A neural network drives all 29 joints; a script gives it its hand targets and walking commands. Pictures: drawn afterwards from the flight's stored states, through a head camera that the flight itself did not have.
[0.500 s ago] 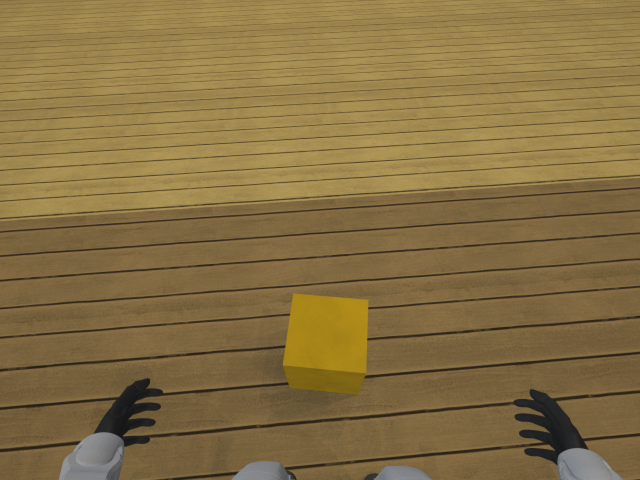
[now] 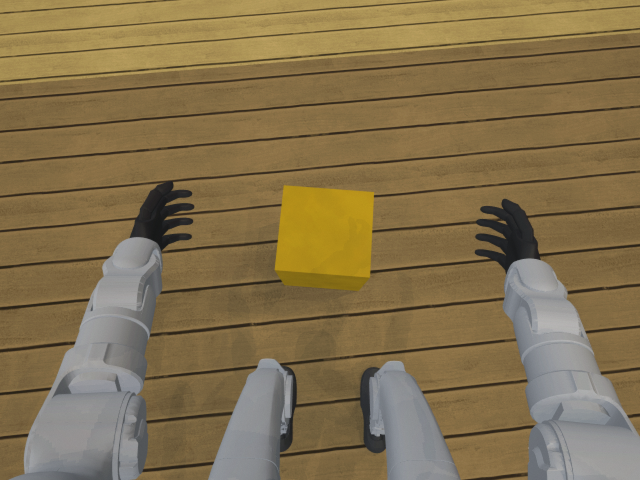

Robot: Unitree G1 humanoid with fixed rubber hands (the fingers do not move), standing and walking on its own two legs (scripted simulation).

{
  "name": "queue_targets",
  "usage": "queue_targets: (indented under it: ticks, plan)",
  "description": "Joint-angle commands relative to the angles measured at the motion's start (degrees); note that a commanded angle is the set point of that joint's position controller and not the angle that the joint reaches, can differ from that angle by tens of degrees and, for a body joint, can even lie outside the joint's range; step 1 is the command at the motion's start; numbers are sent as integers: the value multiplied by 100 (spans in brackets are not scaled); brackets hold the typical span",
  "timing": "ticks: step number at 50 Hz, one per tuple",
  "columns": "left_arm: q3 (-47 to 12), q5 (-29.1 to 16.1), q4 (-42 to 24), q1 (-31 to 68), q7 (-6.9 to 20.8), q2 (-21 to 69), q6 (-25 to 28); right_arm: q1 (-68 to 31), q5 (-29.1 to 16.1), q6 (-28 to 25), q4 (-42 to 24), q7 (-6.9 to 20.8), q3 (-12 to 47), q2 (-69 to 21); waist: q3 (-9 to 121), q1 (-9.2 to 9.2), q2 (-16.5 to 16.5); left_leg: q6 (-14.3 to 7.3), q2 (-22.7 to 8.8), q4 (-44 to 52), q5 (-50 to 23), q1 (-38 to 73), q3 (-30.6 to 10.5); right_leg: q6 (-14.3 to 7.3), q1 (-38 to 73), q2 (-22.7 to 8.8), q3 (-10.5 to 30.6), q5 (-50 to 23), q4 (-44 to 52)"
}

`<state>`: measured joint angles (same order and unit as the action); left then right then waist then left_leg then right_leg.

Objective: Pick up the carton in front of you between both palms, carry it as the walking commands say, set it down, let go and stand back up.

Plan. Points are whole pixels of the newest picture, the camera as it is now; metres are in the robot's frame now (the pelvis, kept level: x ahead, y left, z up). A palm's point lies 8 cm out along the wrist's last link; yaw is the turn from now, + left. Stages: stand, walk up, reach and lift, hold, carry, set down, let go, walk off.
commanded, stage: reach and lift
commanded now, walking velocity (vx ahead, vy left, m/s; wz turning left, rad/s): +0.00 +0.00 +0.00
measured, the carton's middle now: (324, 243) +0.50 +0.01 -0.56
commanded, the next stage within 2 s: none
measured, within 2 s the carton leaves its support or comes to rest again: neither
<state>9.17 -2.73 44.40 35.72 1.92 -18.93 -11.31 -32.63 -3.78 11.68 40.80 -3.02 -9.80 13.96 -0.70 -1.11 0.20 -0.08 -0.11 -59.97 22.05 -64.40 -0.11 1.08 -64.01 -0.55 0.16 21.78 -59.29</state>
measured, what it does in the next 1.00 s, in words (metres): lowers itself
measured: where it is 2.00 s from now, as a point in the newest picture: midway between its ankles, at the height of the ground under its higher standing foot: (328, 424)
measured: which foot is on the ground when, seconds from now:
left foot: down 0.00-1.00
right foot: down 0.00-1.00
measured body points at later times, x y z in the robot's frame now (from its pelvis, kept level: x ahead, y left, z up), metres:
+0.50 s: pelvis -0.03 +0.00 -0.05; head +0.31 +0.01 +0.25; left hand +0.54 +0.20 -0.16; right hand +0.52 -0.18 -0.17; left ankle +0.05 +0.11 -0.65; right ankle +0.05 -0.13 -0.65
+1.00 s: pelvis -0.05 -0.01 -0.25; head +0.31 +0.01 +0.01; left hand +0.52 +0.20 -0.41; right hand +0.50 -0.19 -0.41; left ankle +0.05 +0.12 -0.65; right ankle +0.05 -0.13 -0.65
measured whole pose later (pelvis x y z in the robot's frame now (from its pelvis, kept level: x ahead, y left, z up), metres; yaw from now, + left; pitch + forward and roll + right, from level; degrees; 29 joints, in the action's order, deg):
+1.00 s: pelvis -0.05 -0.01 -0.25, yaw -1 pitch +48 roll -2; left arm 6.4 -9.5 58.7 78.9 -3.7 -25.2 -6.6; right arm -74.4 -10.6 7.1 51.9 -9.3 -10.8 16.2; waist -6.8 -1.3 1.3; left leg 1.7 1.3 -111.6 31.7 -127.5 -2.8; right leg 2.2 -126.9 2.2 1.1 31.6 -110.8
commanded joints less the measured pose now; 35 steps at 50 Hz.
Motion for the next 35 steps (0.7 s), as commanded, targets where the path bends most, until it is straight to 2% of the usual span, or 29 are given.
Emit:
queue_targets:
  ticks: [1, 6, 9, 12, 15, 19, 21, 25, 27, 30, 33, 35]
  plan:
    - [268, -34, -115, 2663, -79, -987, -6, -2499, -97, 27, -276, -105, -301, 826, 4495, 27, -274, 240, 235, 340, -1886, 1956, -44, 142, 1002, 338, -128, -1611, 302]
    - [303, -69, 571, 4457, -46, -1171, -251, -4285, -115, 319, 179, -203, -429, 855, 4599, -15, -157, 190, 245, 455, -264, 1089, 98, 167, 790, 318, -237, -179, 329]
    - [417, 24, 975, 5241, 7, -1200, -317, -5004, -5, 406, 546, -245, -621, 800, 4695, -51, -129, 162, 255, 409, 158, 824, 121, 172, 535, 332, -297, 214, 266]
    - [600, 258, 1267, 5838, 70, -1167, -315, -5502, 226, 409, 786, -264, -912, 677, 4843, -49, -195, 152, 280, 337, 200, 678, 173, 186, 348, 359, -321, 237, 196]
    - [847, 573, 1303, 5998, 102, -1112, -209, -5596, 564, 288, 780, -276, -1235, 554, 5310, -38, -280, 160, 341, 259, -298, 714, 244, 217, 440, 416, -321, -292, 97]
    - [1104, 825, 967, 5667, 63, -967, 68, -5254, 853, -33, 405, -288, -1451, 441, 6492, -37, -314, 145, 424, -33, -2007, 1271, 161, 220, 659, 549, -330, -1793, -149]
    - [1148, 854, 845, 5449, 36, -772, 231, -5011, 889, -225, 338, -253, -1457, 313, 6581, -10, -339, 151, 430, -261, -2844, 1311, 49, 210, 280, 576, -324, -2331, -326]
    - [1242, 952, 892, 4864, -33, -249, 583, -4527, 970, -649, 480, -170, -1544, -11, 5999, -26, -363, 176, 379, -905, -3837, 572, -132, 195, -1013, 564, -263, -2916, -836]
    - [1281, 975, 998, 4473, -87, -92, 700, -4209, 1004, -790, 592, -162, -1545, -116, 5810, -45, -291, 173, 347, -1305, -3998, 42, -192, 202, -1594, 533, -218, -3000, -1177]
    - [1266, 886, 996, 4362, -171, -137, 807, -4067, 913, -883, 715, -179, -1478, -106, 5669, -22, -224, 184, 340, -1836, -3588, -706, -200, 235, -2338, 502, -204, -2637, -1720]
    - [1100, 712, 890, 4578, -281, -438, 872, -4276, 672, -927, 557, -256, -1267, 88, 5925, 24, -259, 211, 362, -2367, -2904, -1351, -89, 270, -2534, 489, -202, -2265, -2317]
    - [830, 488, 731, 4681, -361, -594, 920, -4296, 446, -961, 486, -317, -1040, 188, 6355, 19, -334, 248, 362, -2780, -3165, -1405, -57, 292, -2424, 493, -184, -2604, -2775]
